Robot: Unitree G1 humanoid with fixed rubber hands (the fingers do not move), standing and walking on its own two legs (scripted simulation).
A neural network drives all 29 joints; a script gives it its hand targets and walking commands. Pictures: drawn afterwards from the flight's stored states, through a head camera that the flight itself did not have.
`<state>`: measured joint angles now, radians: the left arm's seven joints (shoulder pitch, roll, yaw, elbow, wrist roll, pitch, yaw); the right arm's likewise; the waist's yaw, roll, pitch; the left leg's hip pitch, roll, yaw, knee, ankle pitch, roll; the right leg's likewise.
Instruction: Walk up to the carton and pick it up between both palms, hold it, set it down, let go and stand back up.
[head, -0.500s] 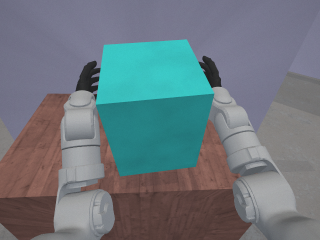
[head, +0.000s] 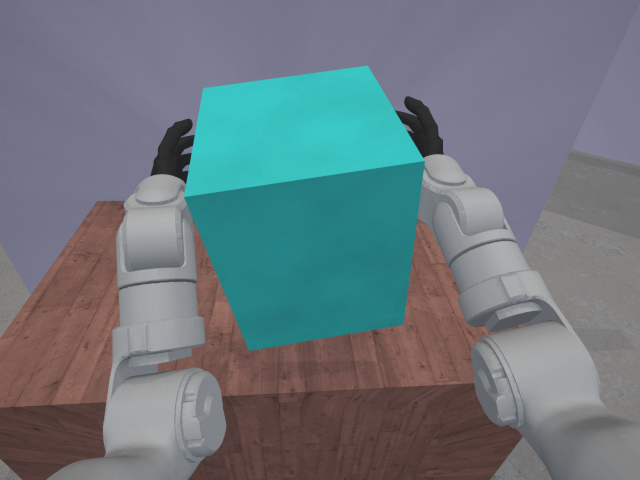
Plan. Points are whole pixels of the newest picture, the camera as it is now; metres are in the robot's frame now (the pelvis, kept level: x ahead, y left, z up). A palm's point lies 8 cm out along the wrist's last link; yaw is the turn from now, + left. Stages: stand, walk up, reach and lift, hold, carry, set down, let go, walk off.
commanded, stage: hold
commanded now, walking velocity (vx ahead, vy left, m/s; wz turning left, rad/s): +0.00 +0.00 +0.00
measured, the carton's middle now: (307, 211) +0.37 +0.00 +0.21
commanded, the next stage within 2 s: none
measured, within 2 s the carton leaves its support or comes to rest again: neither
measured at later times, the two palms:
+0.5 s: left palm (173, 171) +0.37 +0.15 +0.27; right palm (433, 139) +0.38 -0.14 +0.31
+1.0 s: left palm (169, 170) +0.37 +0.15 +0.27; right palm (431, 137) +0.38 -0.14 +0.31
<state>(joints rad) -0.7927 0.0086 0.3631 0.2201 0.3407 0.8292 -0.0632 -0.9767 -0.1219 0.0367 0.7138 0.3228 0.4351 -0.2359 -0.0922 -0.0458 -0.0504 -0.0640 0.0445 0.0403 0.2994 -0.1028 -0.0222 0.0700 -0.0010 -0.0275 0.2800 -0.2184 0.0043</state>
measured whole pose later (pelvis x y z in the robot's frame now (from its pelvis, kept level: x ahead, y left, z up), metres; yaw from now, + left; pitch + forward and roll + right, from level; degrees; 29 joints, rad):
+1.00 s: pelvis +0.00 -0.01 +0.00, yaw +0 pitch -6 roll +0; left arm -0.85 0.05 0.35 0.28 0.29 0.89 -0.06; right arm -1.08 -0.16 0.06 0.75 0.39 0.55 -0.28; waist -0.08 -0.03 -0.11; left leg -0.09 0.05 0.03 0.31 -0.11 -0.03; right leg 0.05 0.01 -0.03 0.28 -0.22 0.00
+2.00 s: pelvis +0.00 +0.00 +0.00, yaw +0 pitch -6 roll +0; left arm -0.88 0.05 0.36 0.33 0.29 0.87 -0.05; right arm -1.10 -0.16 0.05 0.80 0.38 0.54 -0.27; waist -0.07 -0.03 -0.12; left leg -0.10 0.05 0.03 0.31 -0.11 -0.03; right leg 0.03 0.01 -0.03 0.29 -0.22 0.00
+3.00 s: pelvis +0.00 +0.00 +0.00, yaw +0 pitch -6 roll +0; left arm -0.87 0.05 0.36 0.32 0.29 0.87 -0.05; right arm -1.08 -0.16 0.06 0.78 0.40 0.55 -0.28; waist -0.08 -0.03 -0.12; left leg -0.10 0.05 0.03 0.32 -0.11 -0.03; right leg 0.04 0.01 -0.03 0.29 -0.22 0.00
